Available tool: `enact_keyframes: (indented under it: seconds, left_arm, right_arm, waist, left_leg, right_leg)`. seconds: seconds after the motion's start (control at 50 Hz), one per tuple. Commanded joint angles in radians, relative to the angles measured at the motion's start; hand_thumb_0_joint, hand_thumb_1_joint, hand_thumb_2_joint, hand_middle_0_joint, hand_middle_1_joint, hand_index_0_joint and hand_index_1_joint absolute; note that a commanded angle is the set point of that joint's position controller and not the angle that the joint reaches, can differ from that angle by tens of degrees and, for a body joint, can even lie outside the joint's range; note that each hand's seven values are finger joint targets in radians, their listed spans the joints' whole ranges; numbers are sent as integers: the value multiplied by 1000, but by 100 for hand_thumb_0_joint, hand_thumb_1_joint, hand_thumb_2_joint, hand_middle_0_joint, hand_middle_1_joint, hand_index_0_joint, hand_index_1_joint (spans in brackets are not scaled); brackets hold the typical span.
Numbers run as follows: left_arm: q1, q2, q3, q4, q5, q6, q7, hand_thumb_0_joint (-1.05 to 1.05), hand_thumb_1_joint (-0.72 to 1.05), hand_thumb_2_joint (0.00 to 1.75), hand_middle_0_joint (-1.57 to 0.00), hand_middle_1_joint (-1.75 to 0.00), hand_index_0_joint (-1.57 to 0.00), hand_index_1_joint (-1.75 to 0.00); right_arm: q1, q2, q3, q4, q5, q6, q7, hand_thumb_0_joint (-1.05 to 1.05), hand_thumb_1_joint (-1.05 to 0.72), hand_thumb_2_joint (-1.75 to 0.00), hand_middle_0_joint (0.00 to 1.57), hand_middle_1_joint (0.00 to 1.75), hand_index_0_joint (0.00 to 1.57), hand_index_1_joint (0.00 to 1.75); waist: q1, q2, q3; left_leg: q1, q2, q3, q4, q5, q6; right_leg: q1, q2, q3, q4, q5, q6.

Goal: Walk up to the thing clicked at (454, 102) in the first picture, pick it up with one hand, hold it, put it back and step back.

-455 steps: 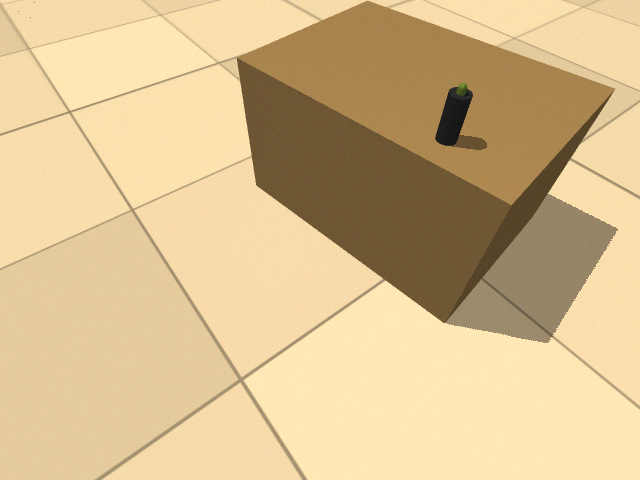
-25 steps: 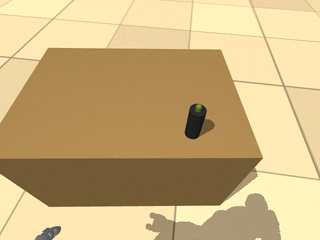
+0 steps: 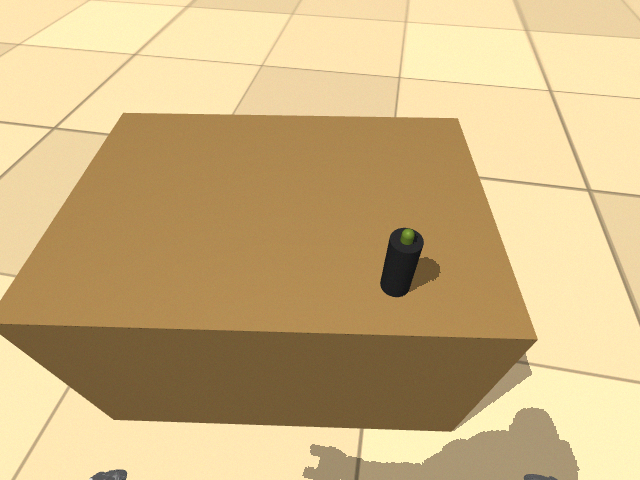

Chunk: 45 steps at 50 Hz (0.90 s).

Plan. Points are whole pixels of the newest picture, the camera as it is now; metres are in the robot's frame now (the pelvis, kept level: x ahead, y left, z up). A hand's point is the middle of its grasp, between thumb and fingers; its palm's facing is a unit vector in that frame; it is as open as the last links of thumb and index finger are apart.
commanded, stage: walk up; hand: right
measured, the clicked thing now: (401, 260) +0.49 -0.13 -0.10
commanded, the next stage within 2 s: stand in 0.52 s
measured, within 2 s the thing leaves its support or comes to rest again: neither
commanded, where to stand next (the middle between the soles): +0.07 +0.01 m, yaw +0 degrees
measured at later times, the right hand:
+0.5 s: hand out of the picture +0.08 -0.24 -0.15, palm faces -0.03 +0.94 -0.35, open 7.4 cm
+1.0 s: hand out of the picture +0.07 -0.24 -0.15, palm faces -0.01 +0.95 -0.33, open 7.4 cm
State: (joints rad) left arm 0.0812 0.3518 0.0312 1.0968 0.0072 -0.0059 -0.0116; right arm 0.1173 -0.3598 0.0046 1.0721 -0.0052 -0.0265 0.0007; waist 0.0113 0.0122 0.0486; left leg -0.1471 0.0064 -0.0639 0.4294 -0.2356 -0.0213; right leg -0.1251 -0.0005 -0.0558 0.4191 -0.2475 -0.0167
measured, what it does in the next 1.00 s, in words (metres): stands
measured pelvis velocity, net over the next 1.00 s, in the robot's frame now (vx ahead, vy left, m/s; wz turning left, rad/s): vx -0.01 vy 0.01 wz -0.01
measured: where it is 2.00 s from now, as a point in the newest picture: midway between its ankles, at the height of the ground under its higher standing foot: outside the picture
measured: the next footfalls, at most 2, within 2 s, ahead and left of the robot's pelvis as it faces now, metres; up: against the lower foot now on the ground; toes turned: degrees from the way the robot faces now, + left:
none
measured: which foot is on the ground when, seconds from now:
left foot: down 0.00-1.00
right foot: down 0.00-1.00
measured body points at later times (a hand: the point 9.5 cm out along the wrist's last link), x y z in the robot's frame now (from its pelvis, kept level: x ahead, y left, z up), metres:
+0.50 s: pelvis +0.01 +0.01 +0.00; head +0.01 +0.02 +0.45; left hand +0.09 +0.31 -0.13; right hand +0.08 -0.29 -0.13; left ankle +0.00 +0.14 -0.74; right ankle -0.01 -0.11 -0.74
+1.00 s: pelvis -0.01 +0.01 +0.01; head +0.00 +0.01 +0.46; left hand +0.07 +0.31 -0.12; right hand +0.07 -0.29 -0.13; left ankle +0.00 +0.14 -0.74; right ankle -0.01 -0.11 -0.74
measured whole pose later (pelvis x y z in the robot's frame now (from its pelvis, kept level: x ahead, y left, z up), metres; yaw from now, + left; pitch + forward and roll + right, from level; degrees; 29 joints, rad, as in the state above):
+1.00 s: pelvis -0.01 +0.01 +0.01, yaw +0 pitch -3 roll +0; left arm 0.09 0.34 0.00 1.15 0.01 -0.01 0.00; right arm 0.08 -0.35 0.01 1.13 0.00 -0.01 0.01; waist 0.00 0.01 0.06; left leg -0.10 0.00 -0.05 0.31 -0.15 -0.01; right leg -0.09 -0.01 -0.04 0.31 -0.17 0.00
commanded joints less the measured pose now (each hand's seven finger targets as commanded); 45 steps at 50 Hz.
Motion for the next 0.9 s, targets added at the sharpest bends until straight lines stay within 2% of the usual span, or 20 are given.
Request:
enact_keyframes:
  seconds: [0.0,0.1,0.22,0.36,0.48,0.5,0.54,0.72,0.82,0.88]
  left_arm:
    - [-65,218,44,-60,0,-28,10,0,90,90,-20,-30,-20,-30]
    - [-76,213,45,-56,-1,-28,10,0,90,90,-20,-30,-20,-30]
    - [-76,210,44,-51,2,-24,11,0,90,90,-20,-30,-20,-30]
    - [-69,205,45,-46,3,-20,10,0,90,90,-20,-30,-20,-30]
    - [-65,203,43,-42,2,-18,11,0,90,90,-20,-30,-20,-30]
    - [-62,194,30,-32,-4,-20,14,0,90,90,-20,-30,-20,-30]
    - [-60,201,30,-28,-6,-21,17,0,90,90,-20,-30,-20,-30]
    - [-50,201,18,-11,-3,-28,18,0,90,90,-20,-30,-20,-30]
    - [-53,201,12,-7,-2,-29,19,0,90,90,-20,-30,-20,-30]
    - [-40,205,11,-6,0,-32,20,0,90,90,-20,-30,-20,-30]
  right_arm:
    - [-37,-210,-43,-58,-3,-19,-13,0,-90,-90,20,30,20,30]
    - [-35,-208,-43,-45,-4,-21,-14,0,-90,-90,20,30,20,30]
    - [-48,-204,-42,-42,-8,-19,-15,0,-90,-90,20,30,20,30]
    - [-35,-208,-48,-29,-8,-23,-18,0,-90,-90,20,30,20,30]
    - [-40,-203,-48,-29,-9,-21,-19,0,-90,-90,20,30,20,30]
    - [-81,-206,-45,-31,-7,-18,-21,0,-90,-90,20,30,20,30]
    - [-62,-203,-44,-27,-3,-16,-21,0,-90,-90,20,30,20,30]
    - [-70,-205,-41,-15,0,-9,-14,0,-90,-90,20,30,20,30]
    - [-79,-203,-38,-6,0,-5,-11,0,-90,-90,20,30,20,30]
    - [-79,-202,-38,-6,0,-3,-7,0,-90,-90,20,30,20,30]
  waist:
    - [-3,-26,-64]
    - [-5,-14,-98]
    - [-2,3,-74]
    - [-6,9,-109]
    - [-3,7,-85]
    - [5,23,-64]
    - [-3,2,-73]
    - [-11,-12,-119]
    - [-12,-18,-79]
    - [-11,-24,-87]
  left_leg:
    - [-26,91,-60,-63,216,59]
    - [-12,94,-61,-75,254,55]
    - [-41,93,-68,-94,225,55]
    - [-16,99,-73,-100,263,58]
    - [-21,95,-74,-105,267,55]
    - [2,117,-81,-118,358,47]
    - [21,117,-80,-119,377,42]
    - [70,118,-65,-141,325,41]
    - [42,112,-66,-161,242,38]
    - [40,111,-64,-160,220,40]
  right_leg:
    - [45,-120,118,-106,139,-23]
    - [79,-122,109,-97,186,-19]
    - [89,-115,99,-108,151,-14]
    - [107,-117,89,-92,175,-13]
    - [99,-116,86,-92,174,-12]
    - [73,-134,110,-104,259,-12]
    - [81,-133,103,-107,275,-9]
    - [92,-137,108,-134,265,-3]
    - [65,-136,115,-158,202,-2]
    - [73,-139,117,-165,190,-1]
